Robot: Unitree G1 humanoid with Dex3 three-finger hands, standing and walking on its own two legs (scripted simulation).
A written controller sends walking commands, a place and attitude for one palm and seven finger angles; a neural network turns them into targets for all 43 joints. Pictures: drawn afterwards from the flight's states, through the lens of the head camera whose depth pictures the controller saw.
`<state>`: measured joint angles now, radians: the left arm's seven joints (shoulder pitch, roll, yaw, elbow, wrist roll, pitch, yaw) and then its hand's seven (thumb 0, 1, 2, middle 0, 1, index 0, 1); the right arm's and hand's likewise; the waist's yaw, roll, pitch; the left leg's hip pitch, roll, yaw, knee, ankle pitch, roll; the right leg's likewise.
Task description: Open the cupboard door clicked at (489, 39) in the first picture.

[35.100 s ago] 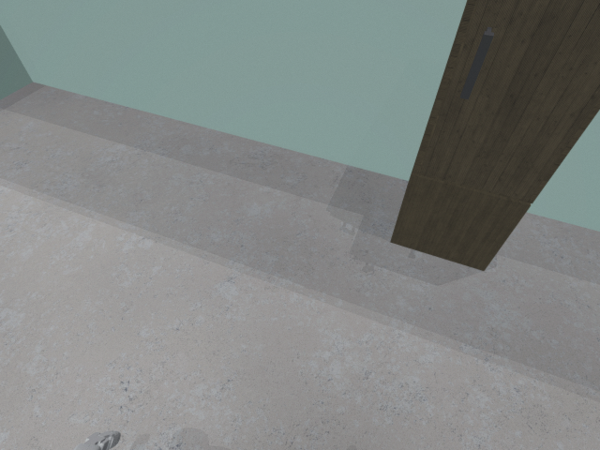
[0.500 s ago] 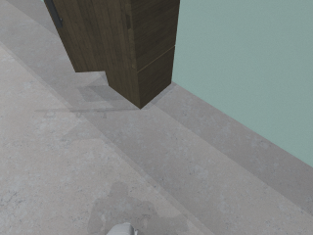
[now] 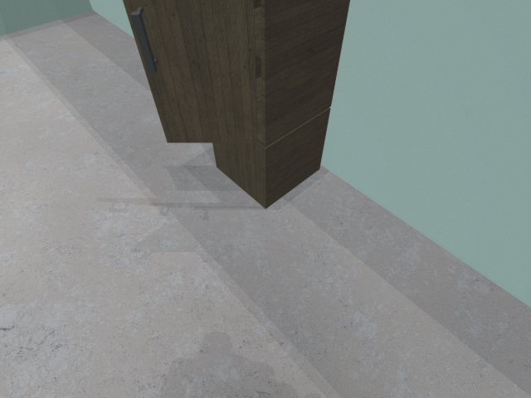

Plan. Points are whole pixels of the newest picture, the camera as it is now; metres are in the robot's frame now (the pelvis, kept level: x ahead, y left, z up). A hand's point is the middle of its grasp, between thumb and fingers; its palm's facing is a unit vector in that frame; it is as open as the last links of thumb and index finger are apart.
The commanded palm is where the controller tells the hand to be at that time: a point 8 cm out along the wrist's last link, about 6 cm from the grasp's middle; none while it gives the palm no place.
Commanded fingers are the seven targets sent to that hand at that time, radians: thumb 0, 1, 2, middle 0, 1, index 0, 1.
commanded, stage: take the last steps up to it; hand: left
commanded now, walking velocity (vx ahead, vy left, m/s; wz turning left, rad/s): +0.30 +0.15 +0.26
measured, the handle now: (146, 40) +0.98 +0.39 +0.05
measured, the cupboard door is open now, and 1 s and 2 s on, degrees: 47 47 47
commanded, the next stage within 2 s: come to a stop and stand still in 1.14 s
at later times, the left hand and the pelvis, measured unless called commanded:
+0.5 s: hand out of the picture -0.01 +0.22 -0.18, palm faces +0.27 -0.95 -0.17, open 7.4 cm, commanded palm none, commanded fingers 0.00 0.90 0.90 -0.20 -0.30 -0.20 -0.30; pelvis +0.12 +0.08 -0.02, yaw +10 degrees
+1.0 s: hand (139, 266) +0.38 +0.30 -0.15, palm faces +0.10 -0.97 -0.23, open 7.3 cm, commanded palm none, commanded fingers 0.00 0.90 0.90 -0.20 -0.30 -0.20 -0.30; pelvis +0.29 +0.11 -0.01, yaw +5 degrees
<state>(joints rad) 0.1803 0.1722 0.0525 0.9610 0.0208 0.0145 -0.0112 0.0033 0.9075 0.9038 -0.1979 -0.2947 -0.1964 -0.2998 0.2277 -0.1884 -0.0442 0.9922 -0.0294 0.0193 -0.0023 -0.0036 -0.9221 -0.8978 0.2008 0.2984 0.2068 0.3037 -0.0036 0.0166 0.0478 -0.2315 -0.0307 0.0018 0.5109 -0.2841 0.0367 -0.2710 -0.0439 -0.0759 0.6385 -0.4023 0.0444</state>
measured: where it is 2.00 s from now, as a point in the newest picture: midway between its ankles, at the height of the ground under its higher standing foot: (242, 347)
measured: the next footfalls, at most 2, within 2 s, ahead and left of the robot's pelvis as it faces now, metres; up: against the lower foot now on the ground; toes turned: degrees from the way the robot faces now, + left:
right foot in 0.02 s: +0.03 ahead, -0.12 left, +0.00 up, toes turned -5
left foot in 0.48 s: +0.22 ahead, +0.21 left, +0.00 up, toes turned +16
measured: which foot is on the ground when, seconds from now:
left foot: down 0.00-0.02, up 0.04-0.46, down 0.48-0.94, up 0.96-1.00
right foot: up 0.00-0.00, down 0.02-0.48, up 0.50-0.90, down 0.92-1.00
